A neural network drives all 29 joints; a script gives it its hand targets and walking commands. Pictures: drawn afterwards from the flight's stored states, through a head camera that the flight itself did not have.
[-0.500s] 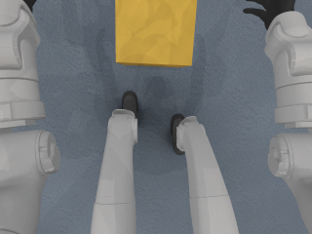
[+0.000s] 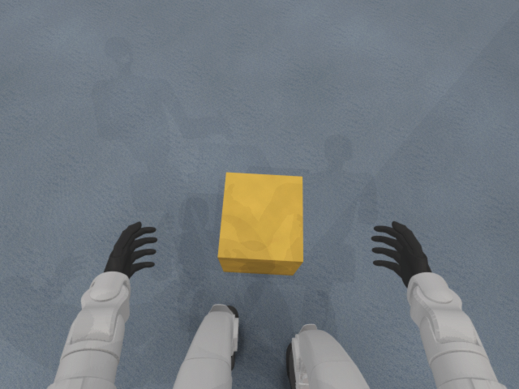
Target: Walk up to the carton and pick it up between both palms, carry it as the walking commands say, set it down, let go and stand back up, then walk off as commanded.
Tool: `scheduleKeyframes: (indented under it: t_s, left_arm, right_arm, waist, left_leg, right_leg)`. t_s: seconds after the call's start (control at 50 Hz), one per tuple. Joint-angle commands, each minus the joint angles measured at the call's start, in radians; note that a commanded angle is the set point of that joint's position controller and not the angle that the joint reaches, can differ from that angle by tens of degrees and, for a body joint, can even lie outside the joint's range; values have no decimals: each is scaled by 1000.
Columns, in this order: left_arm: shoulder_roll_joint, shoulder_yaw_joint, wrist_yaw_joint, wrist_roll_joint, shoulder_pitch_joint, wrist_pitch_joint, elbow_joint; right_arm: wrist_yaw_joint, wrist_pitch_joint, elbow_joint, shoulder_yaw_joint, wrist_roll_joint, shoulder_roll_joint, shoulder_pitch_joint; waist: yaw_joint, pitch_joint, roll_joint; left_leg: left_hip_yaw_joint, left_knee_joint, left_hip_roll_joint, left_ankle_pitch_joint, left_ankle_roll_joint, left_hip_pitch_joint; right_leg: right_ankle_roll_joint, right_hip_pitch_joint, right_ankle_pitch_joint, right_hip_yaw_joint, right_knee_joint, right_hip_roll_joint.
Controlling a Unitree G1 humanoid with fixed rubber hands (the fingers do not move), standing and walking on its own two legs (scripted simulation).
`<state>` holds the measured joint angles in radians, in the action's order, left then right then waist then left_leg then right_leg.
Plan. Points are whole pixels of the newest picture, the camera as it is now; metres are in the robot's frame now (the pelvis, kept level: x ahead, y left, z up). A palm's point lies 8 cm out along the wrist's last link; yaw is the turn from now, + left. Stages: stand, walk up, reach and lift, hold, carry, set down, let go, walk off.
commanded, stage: let go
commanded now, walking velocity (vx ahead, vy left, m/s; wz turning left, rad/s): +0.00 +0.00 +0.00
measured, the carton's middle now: (261, 226) +0.52 -0.01 -0.61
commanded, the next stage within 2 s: stand in 0.66 s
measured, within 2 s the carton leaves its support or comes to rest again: neither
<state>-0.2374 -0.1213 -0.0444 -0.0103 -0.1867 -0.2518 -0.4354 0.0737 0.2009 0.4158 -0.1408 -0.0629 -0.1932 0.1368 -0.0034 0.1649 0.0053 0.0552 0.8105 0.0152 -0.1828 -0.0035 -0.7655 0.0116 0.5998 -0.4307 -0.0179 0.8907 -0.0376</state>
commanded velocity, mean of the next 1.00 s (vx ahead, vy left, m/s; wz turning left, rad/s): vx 0.00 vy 0.00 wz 0.00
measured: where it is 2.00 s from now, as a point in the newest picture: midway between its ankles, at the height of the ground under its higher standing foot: (262, 370)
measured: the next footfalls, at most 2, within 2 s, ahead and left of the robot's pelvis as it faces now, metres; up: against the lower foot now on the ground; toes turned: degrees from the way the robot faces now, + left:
none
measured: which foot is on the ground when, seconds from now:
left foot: down 0.00-1.00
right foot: down 0.00-1.00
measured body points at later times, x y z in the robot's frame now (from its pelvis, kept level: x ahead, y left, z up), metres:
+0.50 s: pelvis +0.05 -0.01 +0.04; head +0.10 +0.01 +0.49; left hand +0.22 +0.24 -0.04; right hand +0.21 -0.25 -0.04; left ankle +0.13 +0.11 -0.69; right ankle +0.01 -0.13 -0.69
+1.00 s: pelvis +0.08 -0.02 +0.04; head +0.03 -0.02 +0.49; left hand +0.21 +0.25 -0.05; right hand +0.23 -0.30 -0.03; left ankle +0.13 +0.11 -0.69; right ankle +0.01 -0.13 -0.69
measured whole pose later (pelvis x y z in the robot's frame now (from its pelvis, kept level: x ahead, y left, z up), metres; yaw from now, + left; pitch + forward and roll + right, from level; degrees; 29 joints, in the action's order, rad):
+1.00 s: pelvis +0.08 -0.02 +0.04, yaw +1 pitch -1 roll +1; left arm -0.25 -0.09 0.01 0.05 0.29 -0.03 -0.67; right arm 0.01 0.01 0.60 -0.10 -0.03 -0.26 -0.29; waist 0.01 -0.11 0.03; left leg 0.06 0.54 0.03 -0.21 -0.01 -0.31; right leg -0.02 0.12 -0.43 -0.02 0.57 -0.01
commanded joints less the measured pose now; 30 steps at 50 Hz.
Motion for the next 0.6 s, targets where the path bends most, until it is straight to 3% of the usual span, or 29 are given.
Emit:
scheduleKeyframes:
  t_s: [0.0, 0.02, 0.04, 0.06, 0.08, 0.1, 0.14, 0.2, 0.22, 0.28, 0.3, 0.34, 0.36, 0.4, 0.42, 0.48, 0.5, 0.54, 0.56, 0.58]
  left_arm:
    - [-76, 22, 2, 25, 122, 115, 177]
    - [-83, 30, 4, 19, 88, 116, 163]
    - [-70, 25, -2, 37, 174, 131, 177]
    - [-71, 23, 4, 31, 185, 145, 178]
    - [-45, 38, -3, 16, 195, 163, 204]
    - [-41, 39, -1, 7, 187, 175, 206]
    - [-42, 50, 0, 22, 298, 198, 276]
    - [-9, 66, -4, 17, 403, 201, 224]
    - [-26, 63, -5, 30, 426, 202, 217]
    - [-40, 58, -8, 34, 483, 204, 264]
    - [-45, 70, -12, 21, 466, 205, 280]
    - [-60, 62, -14, 24, 438, 196, 258]
    - [-59, 50, -17, 29, 422, 185, 248]
    - [-73, 44, -19, 30, 428, 164, 233]
    - [-67, 61, -23, 24, 422, 154, 206]
    - [-75, 63, -29, 22, 404, 148, 229]
    - [-86, 57, -27, 32, 435, 135, 197]
    - [-87, 66, -26, 38, 383, 133, 218]
    - [-81, 57, -30, 23, 390, 138, 236]
    - [-83, 47, -24, 47, 446, 126, 182]
  right_arm:
    - [-6, -113, -107, -36, 132, -135, -47]
    - [-4, -117, -58, -33, 118, -133, -40]
    - [-2, -140, -119, -15, 124, -131, -101]
    - [1, -158, -132, -4, 107, -128, -94]
    - [-2, -171, -142, 16, 107, -121, -133]
    - [-3, -178, -138, 19, 101, -134, -125]
    - [0, -201, -193, 45, 101, -128, -242]
    - [-5, -205, -153, 60, 96, -121, -338]
    - [1, -204, -176, 66, 88, -112, -333]
    - [2, -202, -194, 71, 89, -138, -391]
    - [4, -198, -200, 79, 87, -131, -384]
    - [4, -191, -204, 71, 79, -139, -330]
    - [0, -184, -213, 60, 93, -144, -300]
    - [1, -166, -199, 71, 87, -133, -324]
    - [-3, -151, -143, 77, 85, -123, -340]
    - [-5, -145, -159, 62, 96, -133, -320]
    - [-1, -134, -146, 71, 84, -122, -333]
    - [-2, -133, -168, 84, 84, -129, -285]
    - [-4, -138, -187, 64, 96, -133, -282]
    - [-7, -131, -145, 72, 95, -125, -328]
  waist:
    - [56, -405, 56]
    - [63, -363, 4]
    - [41, -412, 37]
    - [23, -401, 23]
    - [48, -399, 56]
    - [52, -387, 39]
    - [38, -454, 35]
    - [44, -398, 28]
    - [24, -384, 28]
    - [29, -344, -2]
    - [37, -320, 18]
    - [18, -281, 10]
    - [30, -236, 29]
    - [24, -181, 21]
    - [40, -132, 12]
    - [52, -175, 22]
    - [17, -148, 27]
    - [23, -105, 29]
    - [43, -143, 51]
    - [27, -137, 47]
  left_leg:
    - [-42, -219, 25, -98, -42, 976]
    - [-36, -214, 28, -107, -49, 998]
    - [-43, -232, 37, -39, -52, 1037]
    - [-43, -224, 37, 36, -50, 1061]
    - [-52, -218, 33, 106, -42, 1071]
    - [-68, -228, 40, 153, -44, 1038]
    - [-61, -244, 41, 275, -43, 1144]
    - [-66, -259, 39, 343, -39, 1112]
    - [-70, -282, 42, 316, -38, 1134]
    - [-72, -288, 49, 378, -39, 1138]
    - [-75, -293, 42, 349, -41, 1148]
    - [-66, -307, 45, 307, -40, 1124]
    - [-67, -312, 42, 205, -46, 1111]
    - [-72, -313, 41, 157, -48, 1123]
    - [-81, -319, 44, 113, -49, 1111]
    - [-84, -307, 52, 149, -47, 1116]
    - [-75, -307, 53, 135, -49, 1128]
    - [-80, -296, 49, 128, -46, 1127]
    - [-82, -292, 48, 132, -52, 1154]
    - [-77, -287, 52, 185, -48, 1137]
  right_leg:
    - [-45, 243, -109, 13, -473, 39]
    - [-54, 279, -111, 10, -484, 50]
    - [-51, 209, -72, 15, -506, 40]
    - [-53, 203, -18, 16, -506, 43]
    - [-56, 198, 29, 9, -514, 47]
    - [-47, 149, 71, 16, -508, 36]
    - [-43, 61, 173, 8, -523, 27]
    - [-47, -3, 241, 5, -540, 29]
    - [-43, -23, 219, 18, -553, 22]
    - [-48, -67, 266, 9, -566, 15]
    - [-45, -59, 248, 12, -574, 23]
    - [-46, -50, 212, 13, -574, 14]
    - [-52, -40, 117, 7, -594, 27]
    - [-63, -6, 64, -6, -617, 43]
    - [-69, 6, 36, -11, -628, 49]
    - [-62, -25, 76, -5, -621, 38]
    - [-69, -7, 43, -8, -632, 50]
    - [-65, 37, 34, -13, -631, 47]
    - [-69, 24, 30, -14, -634, 45]
    - [-72, -4, 82, -22, -636, 47]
